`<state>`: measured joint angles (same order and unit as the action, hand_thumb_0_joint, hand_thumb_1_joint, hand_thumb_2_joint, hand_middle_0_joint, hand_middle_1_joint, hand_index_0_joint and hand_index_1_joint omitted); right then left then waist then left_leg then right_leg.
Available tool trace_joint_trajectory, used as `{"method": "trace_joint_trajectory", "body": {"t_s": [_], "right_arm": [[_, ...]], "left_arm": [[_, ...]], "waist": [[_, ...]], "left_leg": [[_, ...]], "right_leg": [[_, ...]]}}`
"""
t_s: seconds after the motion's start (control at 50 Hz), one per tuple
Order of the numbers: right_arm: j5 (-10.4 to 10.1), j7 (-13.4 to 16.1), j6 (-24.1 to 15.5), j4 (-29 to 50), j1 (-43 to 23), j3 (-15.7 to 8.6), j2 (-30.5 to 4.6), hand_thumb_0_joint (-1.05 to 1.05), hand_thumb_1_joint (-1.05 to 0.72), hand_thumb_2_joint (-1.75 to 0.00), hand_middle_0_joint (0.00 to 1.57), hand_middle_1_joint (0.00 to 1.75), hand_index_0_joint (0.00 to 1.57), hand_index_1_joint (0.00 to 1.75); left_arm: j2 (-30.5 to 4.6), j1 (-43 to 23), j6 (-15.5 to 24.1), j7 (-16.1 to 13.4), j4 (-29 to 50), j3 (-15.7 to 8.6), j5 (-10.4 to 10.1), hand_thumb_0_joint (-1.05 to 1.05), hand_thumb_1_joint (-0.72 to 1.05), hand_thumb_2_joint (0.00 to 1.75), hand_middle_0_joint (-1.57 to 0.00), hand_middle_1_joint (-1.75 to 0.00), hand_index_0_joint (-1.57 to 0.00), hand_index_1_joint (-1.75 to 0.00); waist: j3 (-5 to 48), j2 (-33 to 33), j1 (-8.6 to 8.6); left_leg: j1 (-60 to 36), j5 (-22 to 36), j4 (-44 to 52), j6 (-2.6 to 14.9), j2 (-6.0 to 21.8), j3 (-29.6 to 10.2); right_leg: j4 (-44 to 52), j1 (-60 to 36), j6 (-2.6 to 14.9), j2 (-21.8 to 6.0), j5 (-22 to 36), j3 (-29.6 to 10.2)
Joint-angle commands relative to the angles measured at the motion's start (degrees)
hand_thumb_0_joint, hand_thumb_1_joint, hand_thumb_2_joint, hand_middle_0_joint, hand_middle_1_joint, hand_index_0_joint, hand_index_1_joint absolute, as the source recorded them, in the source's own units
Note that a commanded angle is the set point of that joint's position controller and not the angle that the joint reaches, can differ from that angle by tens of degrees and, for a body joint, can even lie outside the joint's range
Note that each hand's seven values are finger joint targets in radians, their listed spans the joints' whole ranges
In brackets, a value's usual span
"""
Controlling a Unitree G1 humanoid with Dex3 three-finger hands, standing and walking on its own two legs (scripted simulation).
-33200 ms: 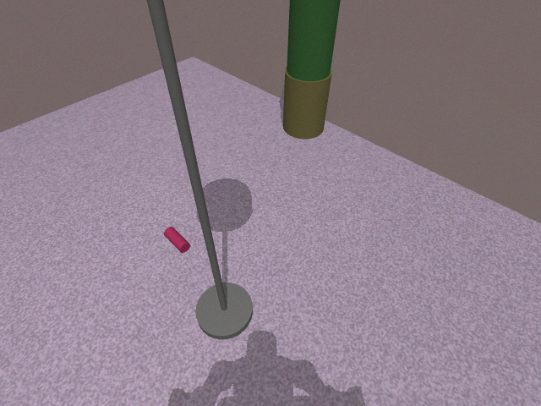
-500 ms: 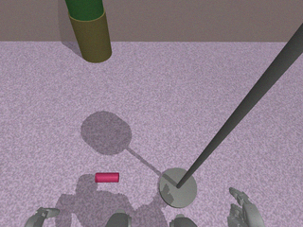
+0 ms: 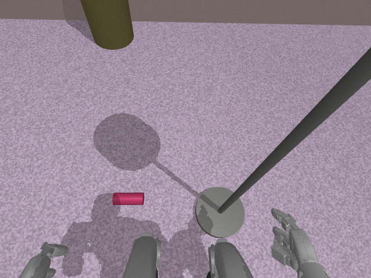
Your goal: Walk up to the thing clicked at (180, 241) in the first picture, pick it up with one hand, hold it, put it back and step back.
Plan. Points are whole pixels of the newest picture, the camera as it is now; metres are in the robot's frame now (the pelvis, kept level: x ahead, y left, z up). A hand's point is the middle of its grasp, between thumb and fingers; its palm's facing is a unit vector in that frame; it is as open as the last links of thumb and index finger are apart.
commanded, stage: rise first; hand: left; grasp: from above
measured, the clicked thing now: (128, 198) +0.43 +0.24 -0.60
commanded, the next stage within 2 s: approach in 1.64 s
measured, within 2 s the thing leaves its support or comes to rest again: neither
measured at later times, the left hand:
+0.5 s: hand (86, 229) +0.27 +0.30 -0.33, palm faces -0.48 -0.34 -0.81, open 13.5 cm
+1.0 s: hand (97, 216) +0.33 +0.31 -0.43, palm faces -0.47 -0.08 -0.88, open 13.1 cm
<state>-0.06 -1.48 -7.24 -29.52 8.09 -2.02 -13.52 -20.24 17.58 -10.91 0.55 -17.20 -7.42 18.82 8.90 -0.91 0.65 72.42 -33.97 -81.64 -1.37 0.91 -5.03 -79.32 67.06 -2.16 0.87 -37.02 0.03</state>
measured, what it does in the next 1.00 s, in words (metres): lowers itself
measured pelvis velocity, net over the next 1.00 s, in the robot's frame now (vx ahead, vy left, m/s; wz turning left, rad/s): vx -0.08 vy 0.00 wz -0.12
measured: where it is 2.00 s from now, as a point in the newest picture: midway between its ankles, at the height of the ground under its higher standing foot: outside the picture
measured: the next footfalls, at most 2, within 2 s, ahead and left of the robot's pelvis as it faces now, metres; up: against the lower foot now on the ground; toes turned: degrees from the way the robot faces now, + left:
none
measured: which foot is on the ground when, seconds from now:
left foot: down 0.00-1.00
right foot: down 0.00-1.00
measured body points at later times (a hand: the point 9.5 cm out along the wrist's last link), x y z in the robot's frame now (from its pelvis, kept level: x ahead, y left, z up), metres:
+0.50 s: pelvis -0.07 -0.01 -0.19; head +0.15 +0.01 +0.20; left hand +0.29 +0.32 -0.28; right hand +0.09 -0.28 -0.33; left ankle +0.03 +0.13 -0.59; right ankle +0.01 -0.15 -0.59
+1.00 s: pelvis -0.08 +0.00 -0.28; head +0.14 +0.05 +0.12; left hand +0.35 +0.31 -0.38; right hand +0.01 -0.28 -0.39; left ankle +0.03 +0.13 -0.59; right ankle +0.00 -0.14 -0.59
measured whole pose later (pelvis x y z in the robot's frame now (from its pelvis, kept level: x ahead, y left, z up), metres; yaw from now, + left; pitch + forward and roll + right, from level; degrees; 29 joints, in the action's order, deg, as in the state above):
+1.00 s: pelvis -0.08 +0.00 -0.28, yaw -7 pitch +31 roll -8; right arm 6.3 -6.1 -0.7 -44.1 4.2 -1.0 -15.5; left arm -41.5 -38.0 20.7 -18.1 -68.1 -9.1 68.8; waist 4.2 1.1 4.8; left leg 129.6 -35.4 -133.2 -2.7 -1.0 -10.3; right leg -130.6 122.3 -3.3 4.3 -40.8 2.0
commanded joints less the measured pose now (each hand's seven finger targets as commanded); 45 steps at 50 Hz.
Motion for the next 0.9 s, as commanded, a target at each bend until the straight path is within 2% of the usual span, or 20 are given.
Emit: {"method": "trace_joint_trajectory", "body": {"t_s": [0.0,0.04,0.08,0.1,0.12,0.16,0.22,0.24,0.3,0.36,0.4,0.46,0.5,0.54,0.6,0.62,0.66,0.72,0.78,0.88], "right_arm": [[-0.31,0.78,-3.43,6.02,-1.21,-3.6,-8.97,0.0,-0.98,-0.92,0.2,0.3,0.2,0.3],[0.03,0.68,-4.07,4.51,-1.18,-3.84,-9.57,0.0,-0.96,-0.92,0.2,0.3,0.2,0.3],[0.35,0.71,-4.8,3.45,-1.57,-3.99,-10.15,0.0,-0.96,-0.92,0.2,0.3,0.2,0.3],[0.45,0.65,-5.06,2.79,-1.48,-4.14,-10.51,0.0,-0.95,-0.91,0.2,0.3,0.2,0.3],[0.57,0.54,-5.32,2.39,-1.63,-4.46,-11.03,0.0,-0.95,-0.91,0.2,0.3,0.2,0.3],[0.59,0.32,-5.38,1.59,-1.45,-4.54,-11.71,0.0,-0.95,-0.91,0.2,0.3,0.2,0.3],[0.51,-0.13,-4.52,-0.49,-1.21,-4.69,-12.46,0.0,-0.96,-0.92,0.2,0.3,0.2,0.3],[0.5,-0.22,-4.1,-1.27,-0.99,-4.68,-12.73,0.0,-0.95,-0.91,0.2,0.3,0.2,0.3],[0.77,-0.84,-2.79,-3.35,0.06,-4.92,-12.78,0.0,-0.95,-0.92,0.2,0.3,0.2,0.3],[1.17,-1.46,-1.7,-4.21,1.09,-5.51,-12.93,0.0,-0.95,-0.92,0.2,0.3,0.2,0.3],[1.33,-1.66,-1.02,-5.08,1.87,-5.5,-13.08,0.0,-0.98,-0.92,0.2,0.3,0.2,0.3],[1.57,-1.75,0.07,-6.08,2.52,-5.37,-13.48,0.0,-0.96,-0.92,0.2,0.3,0.2,0.3],[1.72,-1.93,0.6,-6.84,2.63,-5.08,-13.68,0.0,-0.94,-0.91,0.2,0.3,0.2,0.3],[1.9,-1.99,1.14,-7.42,2.96,-4.89,-13.59,0.0,-0.94,-0.91,0.2,0.3,0.2,0.3],[2.46,-2.29,2.0,-8.04,2.93,-4.31,-13.79,0.0,-0.92,-0.91,0.2,0.3,0.2,0.3],[2.7,-2.52,2.27,-8.29,3.04,-3.97,-13.69,0.0,-0.89,-0.9,0.2,0.3,0.2,0.3],[3.29,-2.75,2.78,-9.0,3.22,-3.77,-14.05,0.0,-0.88,-0.9,0.2,0.3,0.2,0.3],[4.05,-3.01,3.66,-10.08,3.11,-3.2,-14.54,0.0,-0.88,-0.9,0.2,0.3,0.2,0.3],[4.8,-3.39,4.99,-10.96,3.67,-2.89,-14.66,0.0,-0.89,-0.9,0.2,0.3,0.2,0.3],[5.92,-3.8,5.93,-11.94,4.31,-2.92,-14.63,0.0,-0.89,-0.9,0.2,0.3,0.2,0.3]], "left_arm": [[-12.15,-8.12,5.32,-1.91,-0.11,-4.42,4.53,0.0,-0.58,0.95,-0.18,-0.93,-0.16,-0.95],[-14.28,-12.99,8.89,-2.31,-3.91,-5.25,6.89,0.0,-0.57,0.95,-0.18,-0.92,-0.15,-0.94],[-14.96,-17.68,12.89,-2.62,-6.0,-4.03,9.75,0.0,-0.56,0.95,-0.19,-0.9,-0.17,-0.93],[-14.01,-17.59,14.73,-2.61,-7.29,-2.74,11.09,0.0,-0.54,0.94,-0.2,-0.9,-0.17,-0.93],[-15.23,-19.52,16.67,-2.96,-6.39,-2.68,12.28,0.0,-0.51,0.93,-0.21,-0.89,-0.19,-0.91],[-19.64,-22.52,19.38,-4.44,-5.4,-5.3,14.62,0.0,-0.51,0.94,-0.23,-0.87,-0.2,-0.9],[-20.81,-22.94,20.49,-6.75,-11.58,-6.11,18.65,0.0,-0.5,0.94,-0.24,-0.87,-0.21,-0.9],[-23.22,-25.76,20.51,-7.62,-13.57,-7.66,19.98,0.0,-0.5,0.94,-0.22,-0.89,-0.19,-0.91],[-25.08,-32.96,20.48,-8.67,-18.87,-7.49,23.32,0.0,-0.47,0.9,-0.22,-0.91,-0.21,-0.92],[-27.74,-39.01,21.19,-8.51,-21.66,-8.38,25.57,0.0,-0.45,0.89,-0.24,-0.9,-0.23,-0.91],[-28.79,-41.94,21.9,-7.74,-24.0,-7.87,27.86,0.0,-0.46,0.89,-0.28,-0.87,-0.26,-0.89],[-32.32,-47.63,23.65,-6.92,-25.15,-8.38,30.8,0.0,-0.42,0.87,-0.27,-0.87,-0.27,-0.88],[-32.77,-52.44,25.52,-6.73,-25.52,-7.43,32.29,0.0,-0.41,0.88,-0.26,-0.86,-0.25,-0.87],[-33.23,-52.56,27.43,-6.85,-28.94,-7.26,33.55,0.0,-0.4,0.87,-0.27,-0.85,-0.26,-0.85],[-36.51,-56.41,30.89,-8.55,-29.98,-8.38,35.89,0.0,-0.38,0.88,-0.25,-0.83,-0.24,-0.83],[-36.8,-58.63,32.04,-9.26,-30.39,-7.63,36.8,0.0,-0.36,0.89,-0.23,-0.82,-0.22,-0.82],[-38.32,-61.73,33.93,-11.3,-31.03,-8.12,38.64,0.0,-0.37,0.9,-0.23,-0.79,-0.22,-0.8],[-38.61,-61.99,34.89,-15.06,-35.92,-8.15,41.89,0.0,-0.36,0.9,-0.24,-0.77,-0.22,-0.79],[-37.77,-62.86,34.28,-18.15,-40.14,-7.17,45.03,0.0,-0.35,0.88,-0.25,-0.77,-0.23,-0.78],[-37.82,-67.65,32.56,-20.91,-43.04,-5.45,48.25,0.0,-0.33,0.85,-0.27,-0.74,-0.25,-0.76]], "waist": [[13.35,-1.84,2.46],[14.26,-2.97,2.15],[16.92,-4.79,2.05],[19.36,-5.45,1.67],[21.67,-6.62,1.67],[27.74,-8.92,0.69],[29.92,-7.56,-0.58],[31.09,-7.28,-0.66],[33.1,-5.35,-1.03],[35.76,-2.99,-1.71],[37.32,-1.91,-1.58],[37.29,-1.7,-1.11],[35.31,-4.22,-0.36],[32.46,-3.77,-0.23],[31.96,-3.74,-0.06],[31.29,-5.08,0.41],[31.48,-6.84,0.64],[29.81,-8.08,1.0],[30.24,-8.82,1.46],[31.6,-10.97,3.04]], "left_leg": [[-7.7,7.07,5.76,2.48,-0.71,2.18],[-4.72,5.35,2.7,2.27,-0.66,2.35],[-2.58,4.65,-0.2,1.89,-0.6,1.97],[-3.0,6.07,-1.89,1.76,-0.55,1.93],[-3.15,6.7,-3.25,1.55,-0.41,1.57],[-3.45,10.51,-6.61,1.39,-0.35,1.38],[-1.45,14.8,-10.91,1.49,-0.19,1.89],[0.16,16.1,-12.82,1.64,-0.25,2.06],[4.84,17.04,-17.88,2.12,-0.39,2.62],[10.26,12.72,-21.74,2.65,-0.66,3.27],[13.5,10.63,-23.95,2.84,-0.77,3.72],[16.8,6.94,-26.26,2.92,-0.74,3.83],[18.65,2.63,-26.82,2.69,-0.69,3.37],[21.2,-0.3,-28.21,2.83,-0.73,3.5],[24.45,-3.01,-30.27,2.93,-1.28,3.32],[24.83,-3.84,-30.65,2.88,-1.24,3.14],[24.35,-4.65,-31.3,2.66,-1.19,2.5],[24.72,-4.93,-32.28,2.35,-1.34,2.18],[24.23,-2.36,-33.71,2.27,-1.53,2.57],[23.86,0.92,-36.08,2.36,-1.76,2.86]], "right_leg": [[4.61,1.85,3.41,0.97,9.52,1.81],[1.07,5.77,3.55,0.94,7.72,1.34],[-3.31,10.53,3.56,0.96,7.08,1.47],[-5.41,12.47,3.59,1.06,8.07,1.63],[-7.56,14.64,3.67,1.12,8.51,1.78],[-11.33,16.88,3.65,1.16,11.17,1.94],[-14.91,19.9,3.66,1.51,13.79,2.67],[-16.09,20.82,3.71,1.69,14.62,2.82],[-18.77,22.62,3.41,1.78,15.41,3.3],[-20.57,22.89,3.33,2.01,12.57,3.4],[-21.84,22.36,3.18,2.23,11.38,3.43],[-23.78,24.75,3.21,2.49,8.34,3.88],[-26.19,29.85,3.6,2.64,4.37,4.66],[-26.9,31.87,3.61,2.97,1.49,5.14],[-28.27,34.24,3.72,3.18,-2.2,5.31],[-29.19,35.6,3.83,3.24,-2.66,5.68],[-31.0,38.21,4.02,3.34,-3.23,6.45],[-33.13,41.38,4.16,3.2,-2.95,7.4],[-34.09,43.36,4.37,3.16,-1.08,7.94],[-35.74,44.26,4.27,3.02,2.36,8.14]]}}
